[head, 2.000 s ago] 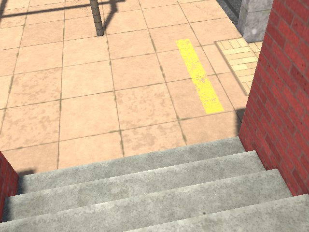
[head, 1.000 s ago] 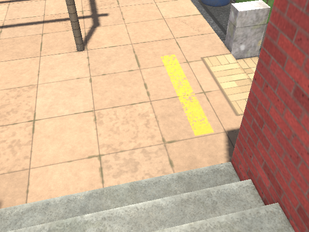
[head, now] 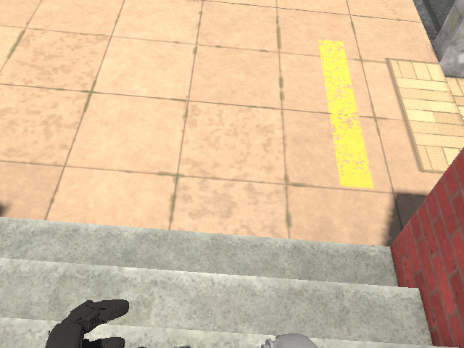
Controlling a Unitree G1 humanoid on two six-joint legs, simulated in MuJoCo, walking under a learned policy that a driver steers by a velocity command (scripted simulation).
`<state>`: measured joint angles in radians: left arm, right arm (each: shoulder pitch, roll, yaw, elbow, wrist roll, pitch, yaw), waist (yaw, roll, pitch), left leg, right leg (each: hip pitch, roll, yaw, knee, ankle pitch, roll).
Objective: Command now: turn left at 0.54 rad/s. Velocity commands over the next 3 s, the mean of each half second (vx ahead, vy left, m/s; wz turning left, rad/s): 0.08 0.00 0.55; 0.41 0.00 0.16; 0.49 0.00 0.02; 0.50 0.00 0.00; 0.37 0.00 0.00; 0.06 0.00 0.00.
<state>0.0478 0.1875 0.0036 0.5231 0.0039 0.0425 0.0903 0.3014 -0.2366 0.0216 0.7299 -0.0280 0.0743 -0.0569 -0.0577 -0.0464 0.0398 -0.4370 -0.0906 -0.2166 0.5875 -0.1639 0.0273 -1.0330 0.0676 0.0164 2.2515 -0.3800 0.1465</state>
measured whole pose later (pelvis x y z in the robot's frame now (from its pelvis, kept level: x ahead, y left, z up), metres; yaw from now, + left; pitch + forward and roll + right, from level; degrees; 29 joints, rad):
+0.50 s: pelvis -0.04 -0.11 +0.10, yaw +16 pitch +1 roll +2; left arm 0.43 0.30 0.02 0.66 0.02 0.02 0.06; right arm 0.13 -0.29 -0.04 0.58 0.01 0.07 0.00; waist 0.04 0.01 -0.02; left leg -0.96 -0.16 -0.15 1.44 0.20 -0.06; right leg -0.42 -0.02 -0.14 1.08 -0.69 -0.09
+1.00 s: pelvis +0.14 -0.03 -0.01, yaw +18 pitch +3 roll +3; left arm 0.44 0.24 0.05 0.83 -0.03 -0.03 0.03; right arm 0.22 -0.17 -0.04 0.81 0.02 -0.02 0.06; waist 0.09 -0.05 -0.03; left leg -0.39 -0.12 0.03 0.63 -0.28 0.09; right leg -0.61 -0.04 0.15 1.50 -0.39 -0.02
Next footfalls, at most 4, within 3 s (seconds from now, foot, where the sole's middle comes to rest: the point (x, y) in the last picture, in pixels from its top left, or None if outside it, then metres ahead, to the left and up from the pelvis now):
0.22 right None -0.04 -0.17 -0.60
0.86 left None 0.17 0.07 -0.76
1.36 right None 0.46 -0.13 -0.93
1.96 left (152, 296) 0.76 0.19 -1.10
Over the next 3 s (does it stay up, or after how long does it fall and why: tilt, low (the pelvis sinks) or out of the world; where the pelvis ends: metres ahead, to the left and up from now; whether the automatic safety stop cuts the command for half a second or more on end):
stays up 0.93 0.14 -0.49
